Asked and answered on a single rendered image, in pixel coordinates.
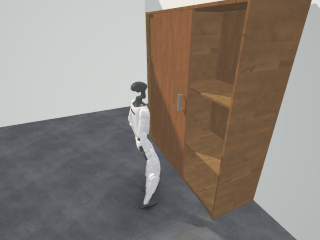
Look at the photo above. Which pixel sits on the wardrobe door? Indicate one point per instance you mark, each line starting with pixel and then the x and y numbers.
pixel 173 43
pixel 152 80

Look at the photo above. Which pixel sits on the right robot forearm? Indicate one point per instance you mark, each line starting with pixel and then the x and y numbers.
pixel 145 146

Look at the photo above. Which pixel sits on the robot left upper arm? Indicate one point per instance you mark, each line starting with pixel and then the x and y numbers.
pixel 130 119

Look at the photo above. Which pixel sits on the left robot forearm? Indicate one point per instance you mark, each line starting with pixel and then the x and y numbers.
pixel 132 126

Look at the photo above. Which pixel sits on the handle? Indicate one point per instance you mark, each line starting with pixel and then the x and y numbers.
pixel 179 102
pixel 148 80

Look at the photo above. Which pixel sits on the robot right upper arm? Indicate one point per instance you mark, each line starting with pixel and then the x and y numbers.
pixel 143 118

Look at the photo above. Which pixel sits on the robot right hand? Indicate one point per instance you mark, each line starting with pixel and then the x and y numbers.
pixel 153 162

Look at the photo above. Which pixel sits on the humanoid robot head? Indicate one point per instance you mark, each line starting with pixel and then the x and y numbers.
pixel 139 87

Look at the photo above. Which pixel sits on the humanoid robot torso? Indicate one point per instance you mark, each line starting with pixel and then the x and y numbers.
pixel 135 118

